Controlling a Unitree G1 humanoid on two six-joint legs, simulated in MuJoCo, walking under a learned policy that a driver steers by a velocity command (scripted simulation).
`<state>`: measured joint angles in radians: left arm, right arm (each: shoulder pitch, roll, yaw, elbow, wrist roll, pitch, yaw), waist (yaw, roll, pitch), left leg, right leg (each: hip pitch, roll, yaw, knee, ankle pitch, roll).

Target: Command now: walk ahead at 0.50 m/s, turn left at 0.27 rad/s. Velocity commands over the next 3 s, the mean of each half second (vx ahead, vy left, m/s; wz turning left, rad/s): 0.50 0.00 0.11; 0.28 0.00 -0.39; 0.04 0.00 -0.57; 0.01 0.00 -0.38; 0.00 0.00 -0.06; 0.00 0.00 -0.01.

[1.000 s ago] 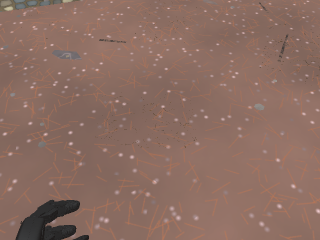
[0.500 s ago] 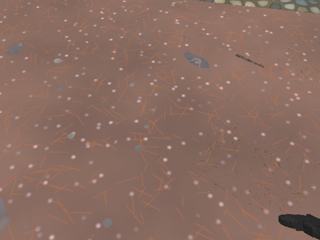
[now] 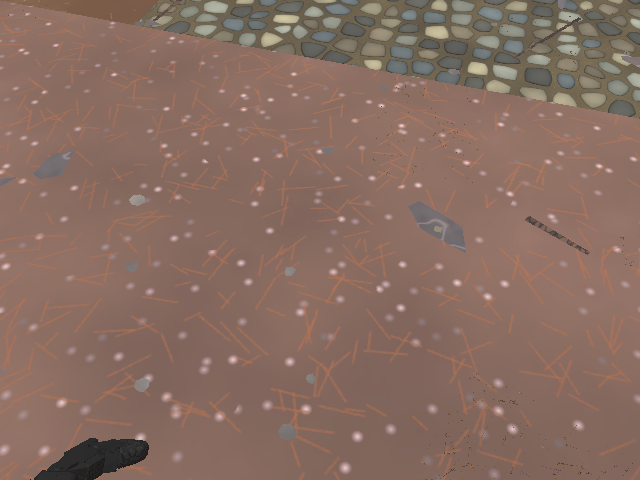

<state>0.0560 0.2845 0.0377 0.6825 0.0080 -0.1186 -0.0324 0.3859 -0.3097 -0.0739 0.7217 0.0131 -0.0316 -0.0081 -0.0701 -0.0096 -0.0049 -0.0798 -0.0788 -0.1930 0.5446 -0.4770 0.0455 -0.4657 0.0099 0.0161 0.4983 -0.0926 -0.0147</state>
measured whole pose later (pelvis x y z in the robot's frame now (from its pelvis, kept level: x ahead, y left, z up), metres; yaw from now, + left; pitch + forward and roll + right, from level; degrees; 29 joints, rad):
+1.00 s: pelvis +0.47 +0.02 +0.00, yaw -12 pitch +2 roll +2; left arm 0.13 0.29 0.07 0.64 0.00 -0.01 -0.04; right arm 0.18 -0.29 -0.07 0.79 0.00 -0.02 -0.03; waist -0.02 -0.02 0.05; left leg -0.20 0.04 0.20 0.74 -0.50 -0.02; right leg -0.47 0.00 -0.02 0.58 -0.13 -0.09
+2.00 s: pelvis +0.51 +0.02 +0.02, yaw -41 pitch +1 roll +0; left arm 0.13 0.23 0.03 0.64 0.01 0.01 0.00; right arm 0.18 -0.32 -0.07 0.79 0.00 0.03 -0.02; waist -0.02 0.04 0.04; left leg -0.41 0.06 -0.01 0.91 -0.45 -0.10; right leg -0.24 0.03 0.02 0.46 -0.23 -0.04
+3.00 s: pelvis +0.53 +0.04 +0.02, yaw -42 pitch -2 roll +0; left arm 0.18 0.23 0.04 1.08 0.00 0.02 0.04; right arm 0.22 -0.23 -0.01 1.03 -0.01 -0.01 -0.03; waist 0.00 0.00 0.04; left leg -0.17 0.00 0.01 0.48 -0.28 0.00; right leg -0.19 0.00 0.04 0.47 -0.25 0.02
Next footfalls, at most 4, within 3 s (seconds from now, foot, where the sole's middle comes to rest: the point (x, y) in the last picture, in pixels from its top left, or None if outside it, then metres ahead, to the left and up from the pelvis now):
0.50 left None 0.42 0.14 -0.76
0.98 right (357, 429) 0.59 -0.10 -0.76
1.40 left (251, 412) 0.64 0.13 -0.76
1.80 right None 0.48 -0.08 -0.76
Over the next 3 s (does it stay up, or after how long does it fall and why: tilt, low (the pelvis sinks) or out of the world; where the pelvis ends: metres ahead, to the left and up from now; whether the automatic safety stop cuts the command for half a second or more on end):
stays up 0.53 0.04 0.02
